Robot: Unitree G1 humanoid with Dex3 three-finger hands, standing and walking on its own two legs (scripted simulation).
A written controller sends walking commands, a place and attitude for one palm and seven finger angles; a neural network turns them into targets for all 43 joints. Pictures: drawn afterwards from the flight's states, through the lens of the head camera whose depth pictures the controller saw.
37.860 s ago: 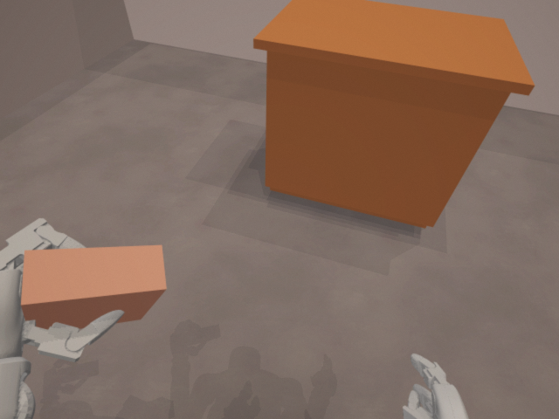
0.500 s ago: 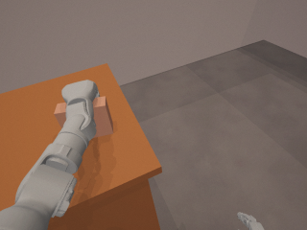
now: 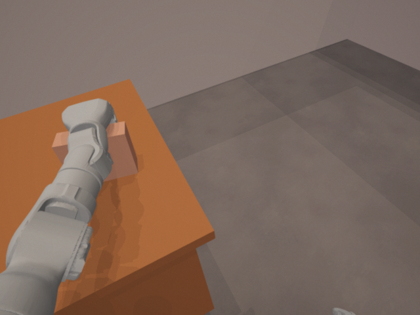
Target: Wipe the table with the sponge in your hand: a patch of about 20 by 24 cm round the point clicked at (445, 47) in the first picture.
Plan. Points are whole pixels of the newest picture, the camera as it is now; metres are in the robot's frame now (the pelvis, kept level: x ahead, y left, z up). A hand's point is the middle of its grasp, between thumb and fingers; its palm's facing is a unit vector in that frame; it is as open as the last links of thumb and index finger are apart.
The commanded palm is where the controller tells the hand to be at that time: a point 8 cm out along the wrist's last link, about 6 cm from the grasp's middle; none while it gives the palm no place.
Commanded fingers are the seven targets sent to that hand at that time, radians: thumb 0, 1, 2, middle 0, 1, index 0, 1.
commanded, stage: wipe forward along the third lane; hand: left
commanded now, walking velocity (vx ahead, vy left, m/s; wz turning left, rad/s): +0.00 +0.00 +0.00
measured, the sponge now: (102, 161) +0.43 +0.24 +0.08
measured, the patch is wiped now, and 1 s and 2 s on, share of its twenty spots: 0.95 1.00 1.00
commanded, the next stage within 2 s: wipe back along the third lane in 0.32 s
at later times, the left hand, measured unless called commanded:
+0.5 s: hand (98, 137) +0.45 +0.23 +0.13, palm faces -0.06 -0.03 -1.00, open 9.4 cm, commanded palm +0.42 +0.25 +0.16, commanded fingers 0.00 0.10 1.30 -1.20 -1.60 -1.20 -1.60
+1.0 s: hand (95, 145) +0.42 +0.23 +0.13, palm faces +0.09 -0.07 -0.99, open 9.4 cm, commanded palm +0.37 +0.24 +0.15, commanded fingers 0.00 0.10 1.30 -1.20 -1.60 -1.20 -1.60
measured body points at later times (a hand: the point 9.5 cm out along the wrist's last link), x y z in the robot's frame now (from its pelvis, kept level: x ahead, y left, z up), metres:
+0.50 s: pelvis +0.01 +0.02 +0.00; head +0.01 -0.02 +0.45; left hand +0.45 +0.23 +0.18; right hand +0.14 -0.24 -0.13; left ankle +0.02 +0.16 -0.73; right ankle +0.00 -0.03 -0.73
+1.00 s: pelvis +0.04 +0.05 +0.01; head +0.01 +0.02 +0.46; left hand +0.41 +0.23 +0.18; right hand +0.25 -0.17 -0.09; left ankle +0.02 +0.16 -0.73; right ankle +0.00 -0.03 -0.73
